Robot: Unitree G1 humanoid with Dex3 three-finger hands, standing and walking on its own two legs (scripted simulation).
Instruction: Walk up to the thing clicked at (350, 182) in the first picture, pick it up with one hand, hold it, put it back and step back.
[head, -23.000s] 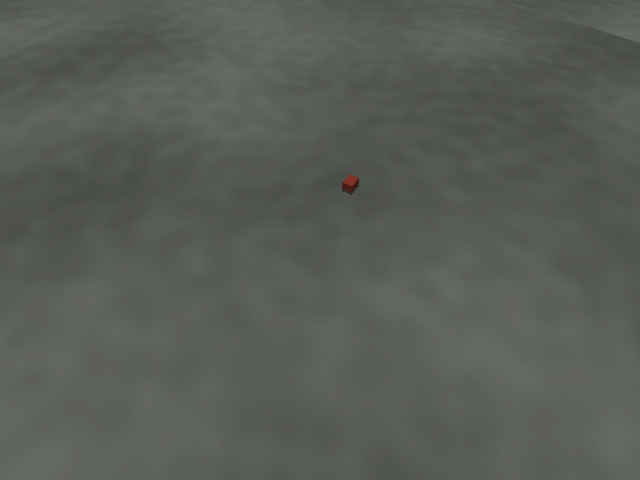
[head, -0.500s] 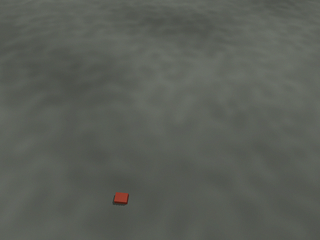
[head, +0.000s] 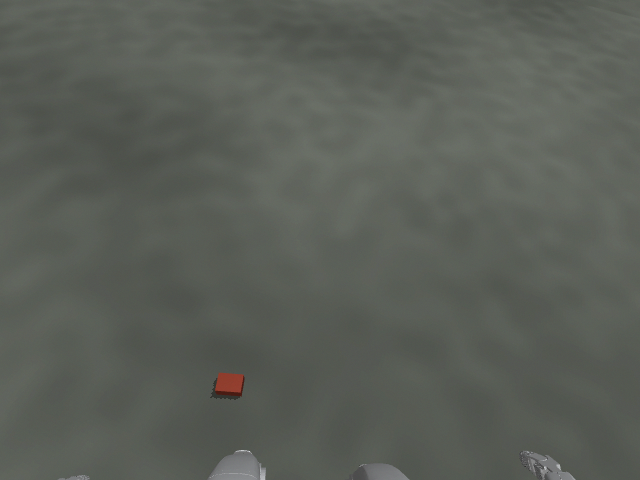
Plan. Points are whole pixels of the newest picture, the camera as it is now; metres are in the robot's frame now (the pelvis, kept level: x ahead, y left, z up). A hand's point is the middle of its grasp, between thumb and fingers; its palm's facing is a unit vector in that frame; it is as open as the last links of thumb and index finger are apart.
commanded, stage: walk up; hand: left
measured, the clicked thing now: (230, 384) +0.44 +0.22 -0.74
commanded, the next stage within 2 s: none
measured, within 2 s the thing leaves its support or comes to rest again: neither
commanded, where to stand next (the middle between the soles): +0.06 -0.03 m, yaw +1 degrees
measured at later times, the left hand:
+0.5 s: hand out of the picture +0.08 +0.27 -0.14, palm faces +0.01 -0.92 -0.40, open 7.4 cm
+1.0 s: hand out of the picture -0.02 +0.24 -0.13, palm faces +0.06 -0.94 -0.34, open 7.4 cm
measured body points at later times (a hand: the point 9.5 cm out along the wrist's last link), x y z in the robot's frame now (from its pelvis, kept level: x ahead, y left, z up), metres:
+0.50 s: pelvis -0.01 +0.00 +0.01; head +0.05 +0.00 +0.45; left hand +0.08 +0.32 -0.11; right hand +0.08 -0.31 -0.12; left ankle +0.03 +0.10 -0.72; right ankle -0.04 -0.15 -0.67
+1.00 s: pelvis -0.07 -0.02 +0.01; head -0.06 -0.02 +0.46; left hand -0.03 +0.29 -0.10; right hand -0.01 -0.34 -0.11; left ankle -0.10 +0.10 -0.70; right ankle -0.05 -0.13 -0.72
